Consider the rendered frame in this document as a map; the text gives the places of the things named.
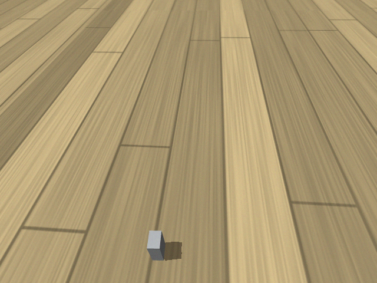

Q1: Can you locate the carton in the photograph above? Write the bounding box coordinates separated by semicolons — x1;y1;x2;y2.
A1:
147;231;165;261

